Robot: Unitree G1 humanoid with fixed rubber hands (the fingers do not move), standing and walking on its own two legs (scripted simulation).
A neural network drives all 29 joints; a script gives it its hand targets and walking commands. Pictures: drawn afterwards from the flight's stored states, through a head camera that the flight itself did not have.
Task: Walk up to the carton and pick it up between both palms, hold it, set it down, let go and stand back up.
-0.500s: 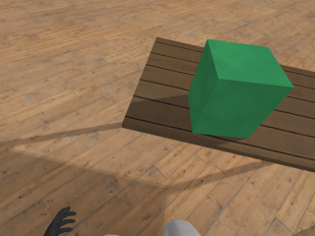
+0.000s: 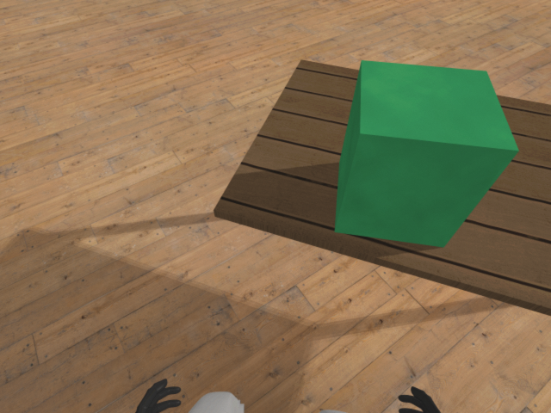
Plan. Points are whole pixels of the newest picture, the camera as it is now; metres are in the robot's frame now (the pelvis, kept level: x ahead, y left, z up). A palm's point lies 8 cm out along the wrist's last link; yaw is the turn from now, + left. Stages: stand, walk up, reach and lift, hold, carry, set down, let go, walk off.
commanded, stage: walk up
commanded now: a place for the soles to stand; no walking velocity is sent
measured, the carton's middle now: (404, 158) +0.52 -0.24 +0.04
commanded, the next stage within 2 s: none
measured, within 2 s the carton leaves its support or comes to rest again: neither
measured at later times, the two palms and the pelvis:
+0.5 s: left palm out of the picture +0.08 +0.22 -0.11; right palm out of the picture +0.10 -0.19 -0.11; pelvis +0.01 +0.01 +0.01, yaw -3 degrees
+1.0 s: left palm out of the picture +0.12 +0.22 -0.12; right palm out of the picture +0.02 -0.22 -0.11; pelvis +0.02 -0.01 +0.01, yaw -7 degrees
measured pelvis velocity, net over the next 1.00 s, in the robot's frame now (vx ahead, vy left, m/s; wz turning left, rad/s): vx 0.02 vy -0.01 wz -0.12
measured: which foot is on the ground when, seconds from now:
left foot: up 0.00-0.16, down 0.18-1.00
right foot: down 0.00-0.86, up 0.88-1.00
